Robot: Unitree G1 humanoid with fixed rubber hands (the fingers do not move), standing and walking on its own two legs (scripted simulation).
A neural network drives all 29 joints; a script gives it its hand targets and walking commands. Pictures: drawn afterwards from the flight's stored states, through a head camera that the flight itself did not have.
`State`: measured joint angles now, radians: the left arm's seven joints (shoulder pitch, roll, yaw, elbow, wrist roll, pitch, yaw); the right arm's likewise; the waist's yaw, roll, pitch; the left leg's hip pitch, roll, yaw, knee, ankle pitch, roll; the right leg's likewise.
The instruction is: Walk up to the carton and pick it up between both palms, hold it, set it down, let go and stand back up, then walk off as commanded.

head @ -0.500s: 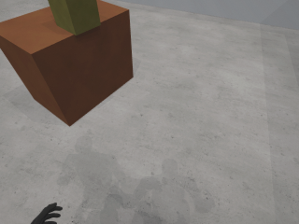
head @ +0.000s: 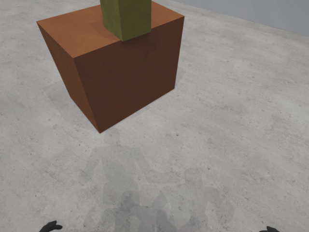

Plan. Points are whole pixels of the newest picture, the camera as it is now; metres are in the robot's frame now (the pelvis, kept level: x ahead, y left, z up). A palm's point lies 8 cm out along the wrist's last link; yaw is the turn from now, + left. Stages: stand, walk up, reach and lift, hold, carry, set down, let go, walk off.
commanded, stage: walk up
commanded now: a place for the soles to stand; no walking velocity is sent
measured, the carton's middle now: (125, 7) +1.21 +0.21 +0.05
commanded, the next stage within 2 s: none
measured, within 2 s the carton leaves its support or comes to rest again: neither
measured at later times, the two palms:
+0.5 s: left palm (54, 202) +0.21 +0.28 -0.04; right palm (264, 175) +0.32 -0.32 -0.10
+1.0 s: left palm (53, 194) +0.25 +0.32 -0.11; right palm (239, 134) +0.45 -0.26 -0.05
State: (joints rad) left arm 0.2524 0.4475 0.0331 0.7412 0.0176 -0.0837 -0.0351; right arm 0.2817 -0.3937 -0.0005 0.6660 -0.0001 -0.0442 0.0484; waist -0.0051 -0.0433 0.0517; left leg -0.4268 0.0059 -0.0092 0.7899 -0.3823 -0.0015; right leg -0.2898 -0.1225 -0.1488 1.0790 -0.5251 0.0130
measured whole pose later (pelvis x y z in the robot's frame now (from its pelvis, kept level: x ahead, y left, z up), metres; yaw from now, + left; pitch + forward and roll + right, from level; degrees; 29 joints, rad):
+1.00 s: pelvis +0.26 +0.00 +0.00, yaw +21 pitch +0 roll -1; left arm 0.25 0.43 0.03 0.70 0.02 -0.03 -0.04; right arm 0.35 -0.40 0.00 0.67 0.00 -0.07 -0.03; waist 0.01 -0.09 0.08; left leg -0.42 -0.03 -0.01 0.77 -0.35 0.04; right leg -0.39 -0.08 -0.16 1.15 -0.53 -0.05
